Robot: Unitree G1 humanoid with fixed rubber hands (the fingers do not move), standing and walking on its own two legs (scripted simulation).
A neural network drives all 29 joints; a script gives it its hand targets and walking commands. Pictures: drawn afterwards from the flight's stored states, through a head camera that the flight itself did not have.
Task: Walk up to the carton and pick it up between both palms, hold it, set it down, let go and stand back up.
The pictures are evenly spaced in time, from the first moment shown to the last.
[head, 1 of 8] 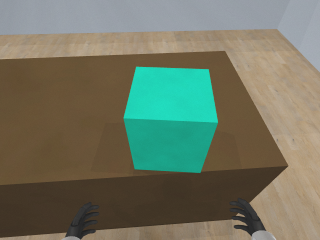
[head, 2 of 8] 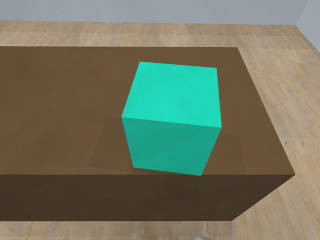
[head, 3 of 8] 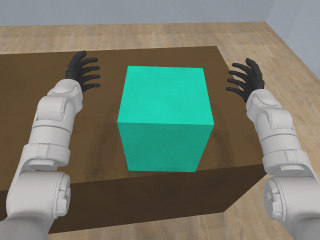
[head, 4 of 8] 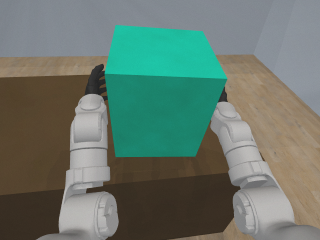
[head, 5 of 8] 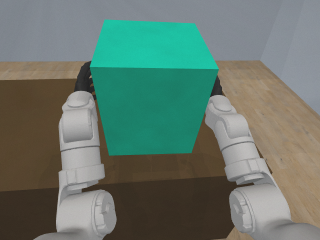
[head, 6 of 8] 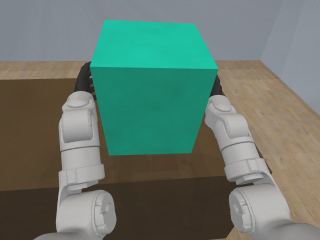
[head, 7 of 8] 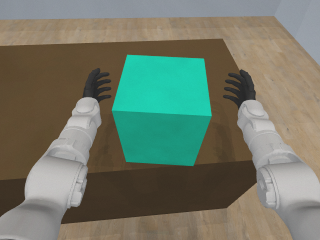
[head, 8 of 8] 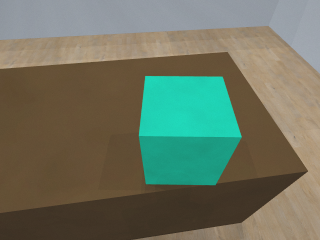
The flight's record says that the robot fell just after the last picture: no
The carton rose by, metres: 0.21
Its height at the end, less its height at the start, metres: +0.00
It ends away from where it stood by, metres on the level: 0.01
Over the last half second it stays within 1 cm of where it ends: yes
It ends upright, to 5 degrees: yes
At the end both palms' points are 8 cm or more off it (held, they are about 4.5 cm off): yes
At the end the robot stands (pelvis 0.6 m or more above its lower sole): yes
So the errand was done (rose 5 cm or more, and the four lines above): yes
